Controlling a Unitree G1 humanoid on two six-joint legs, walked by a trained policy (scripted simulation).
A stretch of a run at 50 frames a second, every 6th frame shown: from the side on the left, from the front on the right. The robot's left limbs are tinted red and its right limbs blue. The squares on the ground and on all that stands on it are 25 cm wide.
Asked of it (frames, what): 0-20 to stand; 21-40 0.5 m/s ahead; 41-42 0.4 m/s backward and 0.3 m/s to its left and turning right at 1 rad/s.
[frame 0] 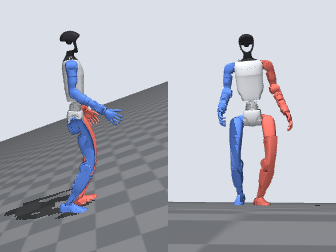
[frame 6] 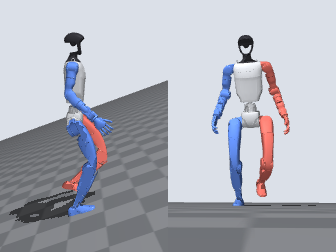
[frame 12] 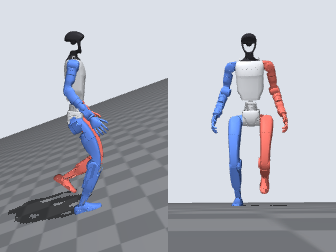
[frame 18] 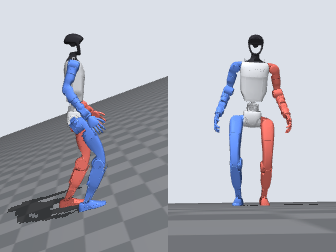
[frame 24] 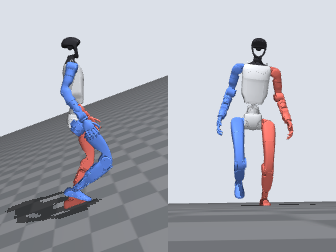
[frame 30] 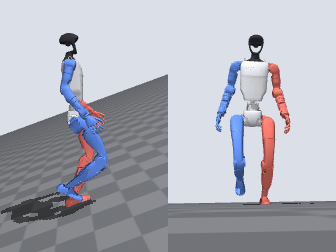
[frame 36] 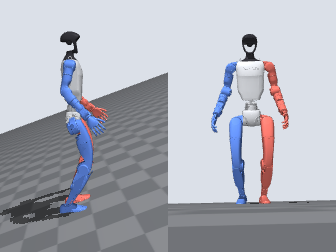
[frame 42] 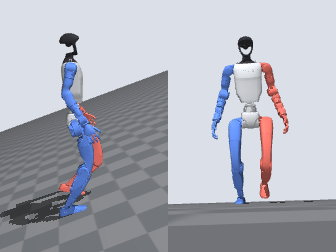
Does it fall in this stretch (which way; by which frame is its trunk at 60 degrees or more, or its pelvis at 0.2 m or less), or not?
no
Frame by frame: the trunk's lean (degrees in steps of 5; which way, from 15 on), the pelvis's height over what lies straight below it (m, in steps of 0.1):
0: 5, 0.8
6: 5, 0.8
12: 0, 0.8
18: 5, 0.8
24: 5, 0.7
30: 5, 0.8
36: 5, 0.8
42: 5, 0.7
